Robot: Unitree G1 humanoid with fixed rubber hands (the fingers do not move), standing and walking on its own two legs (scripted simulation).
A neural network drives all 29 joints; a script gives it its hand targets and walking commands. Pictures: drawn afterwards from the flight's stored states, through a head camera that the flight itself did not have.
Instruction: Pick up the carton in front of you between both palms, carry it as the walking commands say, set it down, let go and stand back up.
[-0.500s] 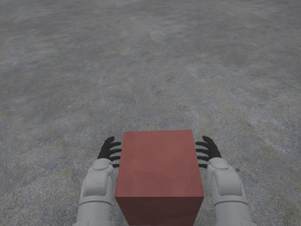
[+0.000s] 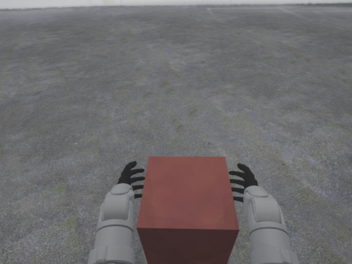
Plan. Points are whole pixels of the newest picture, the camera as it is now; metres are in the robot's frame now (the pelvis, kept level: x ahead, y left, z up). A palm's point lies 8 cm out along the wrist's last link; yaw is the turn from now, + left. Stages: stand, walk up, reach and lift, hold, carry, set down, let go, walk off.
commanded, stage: set down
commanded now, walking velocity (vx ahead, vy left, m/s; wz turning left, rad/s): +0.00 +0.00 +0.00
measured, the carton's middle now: (186, 213) +0.30 +0.00 -0.07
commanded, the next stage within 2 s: none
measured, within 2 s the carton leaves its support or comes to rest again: rests again in 1.92 s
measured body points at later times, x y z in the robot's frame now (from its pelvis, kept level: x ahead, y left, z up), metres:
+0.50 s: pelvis -0.02 +0.00 -0.05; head +0.15 +0.01 +0.36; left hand +0.36 +0.15 -0.12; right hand +0.35 -0.14 -0.12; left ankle +0.03 +0.12 -0.74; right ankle +0.03 -0.12 -0.74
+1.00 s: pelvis -0.05 +0.01 -0.18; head +0.19 +0.02 +0.21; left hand +0.42 +0.17 -0.25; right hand +0.40 -0.13 -0.25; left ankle +0.03 +0.12 -0.74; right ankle +0.03 -0.12 -0.74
